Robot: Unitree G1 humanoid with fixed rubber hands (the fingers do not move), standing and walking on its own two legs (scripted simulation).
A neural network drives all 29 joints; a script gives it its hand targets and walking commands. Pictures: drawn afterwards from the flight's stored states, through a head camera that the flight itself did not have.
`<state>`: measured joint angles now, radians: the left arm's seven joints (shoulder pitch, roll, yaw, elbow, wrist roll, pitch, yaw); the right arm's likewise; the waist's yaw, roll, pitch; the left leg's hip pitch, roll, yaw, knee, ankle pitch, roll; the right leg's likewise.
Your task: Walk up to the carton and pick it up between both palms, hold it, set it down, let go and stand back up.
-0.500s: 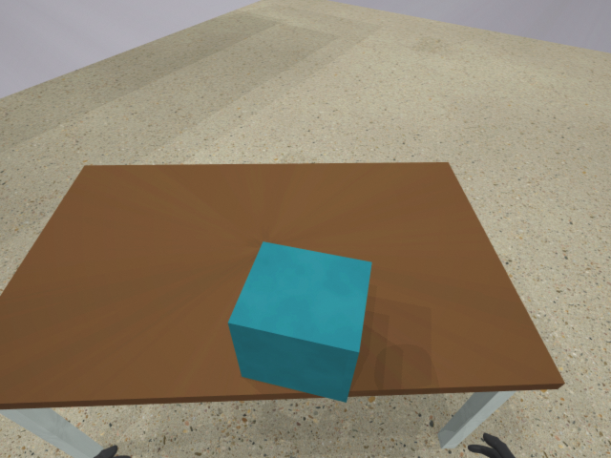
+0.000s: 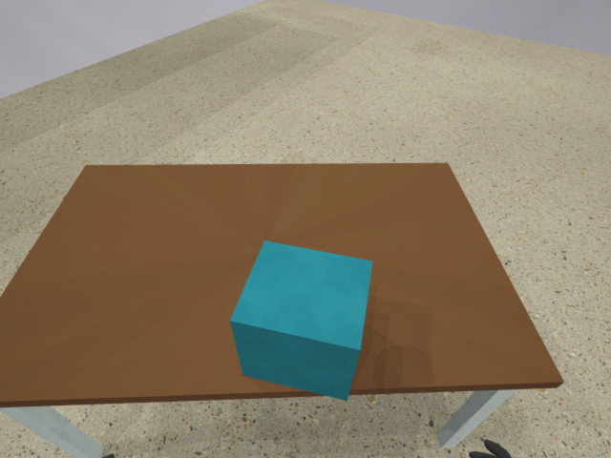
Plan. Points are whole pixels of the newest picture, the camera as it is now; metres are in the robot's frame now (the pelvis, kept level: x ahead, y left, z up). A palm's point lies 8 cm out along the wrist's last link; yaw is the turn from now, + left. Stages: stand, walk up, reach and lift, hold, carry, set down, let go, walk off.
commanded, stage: stand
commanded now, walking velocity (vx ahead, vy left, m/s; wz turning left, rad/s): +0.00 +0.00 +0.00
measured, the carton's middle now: (305, 320) +0.38 +0.01 -0.12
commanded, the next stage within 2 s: none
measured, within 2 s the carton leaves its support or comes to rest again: neither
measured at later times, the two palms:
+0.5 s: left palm out of the picture +0.09 +0.29 -0.11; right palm out of the picture +0.10 -0.26 -0.11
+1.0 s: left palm out of the picture +0.09 +0.30 -0.11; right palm out of the picture +0.09 -0.26 -0.11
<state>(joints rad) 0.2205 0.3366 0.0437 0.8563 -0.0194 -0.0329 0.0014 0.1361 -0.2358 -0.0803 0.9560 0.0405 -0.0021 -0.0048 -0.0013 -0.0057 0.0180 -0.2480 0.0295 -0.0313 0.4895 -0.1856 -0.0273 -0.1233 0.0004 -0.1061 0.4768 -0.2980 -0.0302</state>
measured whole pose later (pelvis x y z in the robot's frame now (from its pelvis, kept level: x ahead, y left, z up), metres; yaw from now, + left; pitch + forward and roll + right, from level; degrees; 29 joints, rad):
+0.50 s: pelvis +0.00 +0.00 +0.00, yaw +0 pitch -4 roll -1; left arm 0.22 0.34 0.04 0.88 -0.02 -0.03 0.00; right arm 0.13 -0.24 -0.08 0.97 0.04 0.00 0.00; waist 0.00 -0.01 0.03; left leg -0.25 0.03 -0.03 0.49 -0.18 -0.02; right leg -0.12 0.00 -0.11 0.46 -0.29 -0.03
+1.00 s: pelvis +0.00 +0.00 +0.00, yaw +0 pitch -3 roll -1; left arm 0.20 0.34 0.04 0.89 -0.02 -0.03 0.00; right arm 0.13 -0.24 -0.08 0.98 0.04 -0.01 0.00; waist 0.00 -0.01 0.05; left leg -0.25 0.03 -0.03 0.49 -0.18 -0.02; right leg -0.12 0.00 -0.11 0.46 -0.29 -0.03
